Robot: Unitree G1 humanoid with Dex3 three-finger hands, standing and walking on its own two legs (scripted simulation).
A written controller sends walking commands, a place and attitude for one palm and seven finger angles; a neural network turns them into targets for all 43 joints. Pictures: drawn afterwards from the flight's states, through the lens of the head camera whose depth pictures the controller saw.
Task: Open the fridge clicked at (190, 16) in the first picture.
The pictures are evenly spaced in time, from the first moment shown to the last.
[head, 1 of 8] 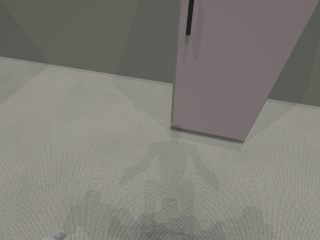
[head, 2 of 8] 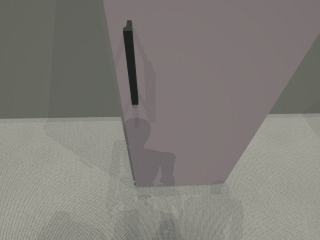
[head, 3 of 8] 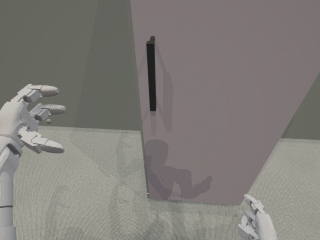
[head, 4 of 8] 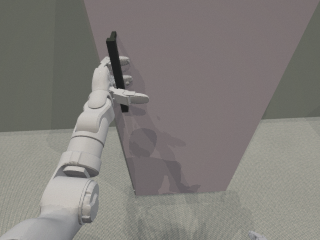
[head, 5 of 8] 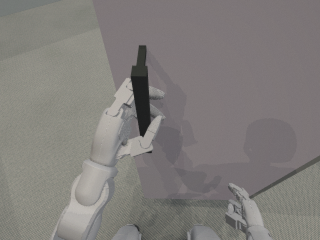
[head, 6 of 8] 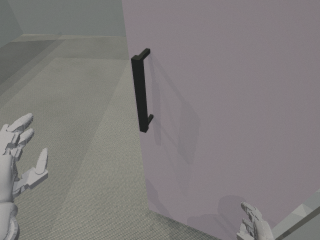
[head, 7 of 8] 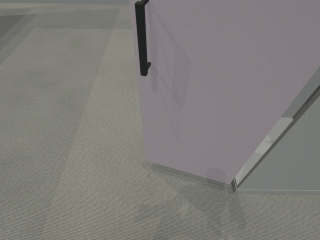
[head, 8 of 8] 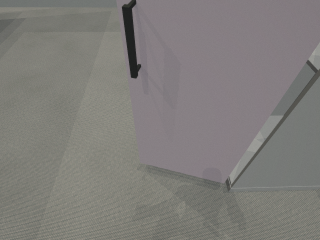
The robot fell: no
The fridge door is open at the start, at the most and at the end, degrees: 0 81 73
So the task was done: yes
